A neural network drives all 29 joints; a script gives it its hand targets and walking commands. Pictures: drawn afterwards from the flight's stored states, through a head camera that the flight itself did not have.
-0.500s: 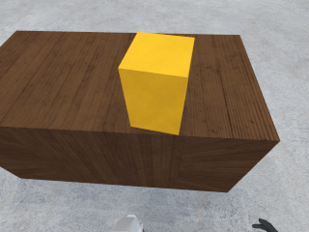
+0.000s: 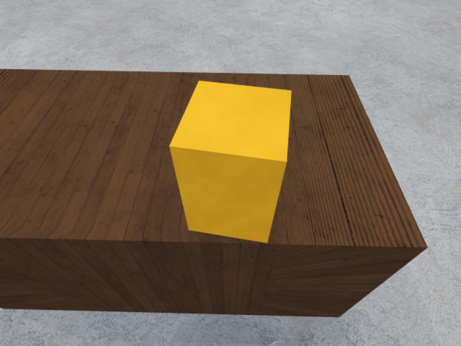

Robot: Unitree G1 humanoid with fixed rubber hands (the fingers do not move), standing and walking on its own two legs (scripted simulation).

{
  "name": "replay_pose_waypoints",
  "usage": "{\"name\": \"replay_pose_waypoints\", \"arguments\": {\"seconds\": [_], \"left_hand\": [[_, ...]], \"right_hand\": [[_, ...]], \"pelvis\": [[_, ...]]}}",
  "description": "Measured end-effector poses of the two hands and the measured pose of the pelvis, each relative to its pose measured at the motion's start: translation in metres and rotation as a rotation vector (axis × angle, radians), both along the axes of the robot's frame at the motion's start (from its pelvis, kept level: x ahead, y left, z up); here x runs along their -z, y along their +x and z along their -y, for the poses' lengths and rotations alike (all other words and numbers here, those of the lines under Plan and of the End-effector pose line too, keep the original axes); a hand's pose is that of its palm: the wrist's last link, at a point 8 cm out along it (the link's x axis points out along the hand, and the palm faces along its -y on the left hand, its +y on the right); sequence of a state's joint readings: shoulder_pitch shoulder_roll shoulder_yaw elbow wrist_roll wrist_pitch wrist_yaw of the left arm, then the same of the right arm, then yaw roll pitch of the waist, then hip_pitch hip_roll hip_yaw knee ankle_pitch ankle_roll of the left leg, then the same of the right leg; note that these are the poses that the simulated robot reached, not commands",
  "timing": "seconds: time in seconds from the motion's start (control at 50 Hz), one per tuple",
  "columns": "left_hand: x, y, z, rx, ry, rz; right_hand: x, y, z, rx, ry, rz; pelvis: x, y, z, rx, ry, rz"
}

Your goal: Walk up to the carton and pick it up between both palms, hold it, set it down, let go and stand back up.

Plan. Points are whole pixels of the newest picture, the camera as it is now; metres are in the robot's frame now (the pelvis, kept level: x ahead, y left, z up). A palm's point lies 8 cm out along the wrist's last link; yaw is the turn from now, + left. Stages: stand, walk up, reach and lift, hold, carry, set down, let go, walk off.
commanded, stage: walk up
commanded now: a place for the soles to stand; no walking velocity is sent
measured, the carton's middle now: (235, 166) +0.45 +0.01 +0.03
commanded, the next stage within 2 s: stand in 1.14 s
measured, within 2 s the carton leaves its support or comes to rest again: neither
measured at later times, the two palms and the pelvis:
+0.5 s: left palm out of the picture +0.06 +0.33 -0.11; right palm out of the picture +0.09 -0.26 -0.11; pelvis +0.00 +0.03 +0.00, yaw +0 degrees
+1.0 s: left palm out of the picture +0.06 +0.33 -0.11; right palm out of the picture +0.10 -0.27 -0.11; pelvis +0.00 +0.02 +0.00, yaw +0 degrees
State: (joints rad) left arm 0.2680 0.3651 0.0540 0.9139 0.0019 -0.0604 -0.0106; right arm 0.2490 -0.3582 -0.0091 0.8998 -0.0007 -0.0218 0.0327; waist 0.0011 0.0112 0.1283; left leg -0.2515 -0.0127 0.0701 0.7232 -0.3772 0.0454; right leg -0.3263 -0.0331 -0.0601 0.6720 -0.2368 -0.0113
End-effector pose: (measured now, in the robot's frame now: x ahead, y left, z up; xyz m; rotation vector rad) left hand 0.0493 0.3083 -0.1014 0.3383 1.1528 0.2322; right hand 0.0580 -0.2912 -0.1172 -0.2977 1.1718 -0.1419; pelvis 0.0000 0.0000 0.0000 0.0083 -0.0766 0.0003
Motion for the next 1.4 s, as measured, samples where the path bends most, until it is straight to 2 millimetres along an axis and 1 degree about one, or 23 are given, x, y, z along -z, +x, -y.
{"name": "replay_pose_waypoints", "arguments": {"seconds": [0.06, 0.14, 0.2, 0.24, 0.34, 0.5, 0.74, 0.96, 1.16, 1.4], "left_hand": [[-0.006, 0.001, 0.001, 0.005, 0.011, -0.004], [-0.007, 0.0, -0.007, 0.007, 0.022, -0.003], [-0.003, 0.001, -0.016, 0.004, 0.018, 0.007], [0.0, 0.002, -0.021, -0.004, 0.008, 0.008], [0.007, 0.004, -0.022, -0.006, -0.017, -0.01], [0.01, 0.006, -0.026, -0.004, -0.029, -0.014], [0.007, 0.008, -0.025, -0.001, -0.019, -0.015], [0.006, 0.013, -0.021, 0.0, -0.021, -0.006], [0.003, 0.023, -0.013, 0.007, -0.018, 0.013], [0.0, 0.03, -0.007, 0.016, -0.014, 0.028]], "right_hand": [[0.003, 0.012, -0.003, -0.001, 0.012, 0.007], [0.004, 0.024, -0.008, -0.011, 0.013, 0.032], [0.004, 0.025, -0.014, -0.018, -0.002, 0.039], [0.002, 0.022, -0.019, -0.013, -0.008, 0.034], [-0.002, 0.018, -0.025, -0.003, -0.016, 0.009], [-0.006, 0.029, -0.03, -0.009, -0.026, 0.025], [-0.006, 0.048, -0.031, -0.02, -0.014, 0.064], [-0.006, 0.047, -0.028, -0.017, -0.013, 0.061], [-0.004, 0.042, -0.02, -0.008, -0.014, 0.045], [-0.002, 0.037, -0.015, -0.002, -0.01, 0.027]], "pelvis": [[-0.002, 0.001, 0.0, 0.0, -0.002, -0.003], [-0.001, 0.0, -0.006, -0.003, -0.008, -0.002], [0.003, -0.001, -0.016, -0.006, -0.018, 0.007], [0.003, -0.001, -0.022, -0.006, -0.019, 0.012], [0.002, 0.001, -0.025, -0.004, -0.023, -0.01], [0.001, 0.003, -0.031, -0.005, -0.03, -0.016], [0.001, 0.003, -0.029, -0.006, -0.028, -0.017], [0.0, 0.003, -0.026, -0.006, -0.023, -0.017], [-0.001, 0.003, -0.019, -0.006, -0.014, -0.016], [-0.002, 0.002, -0.014, -0.006, -0.007, -0.016]]}}
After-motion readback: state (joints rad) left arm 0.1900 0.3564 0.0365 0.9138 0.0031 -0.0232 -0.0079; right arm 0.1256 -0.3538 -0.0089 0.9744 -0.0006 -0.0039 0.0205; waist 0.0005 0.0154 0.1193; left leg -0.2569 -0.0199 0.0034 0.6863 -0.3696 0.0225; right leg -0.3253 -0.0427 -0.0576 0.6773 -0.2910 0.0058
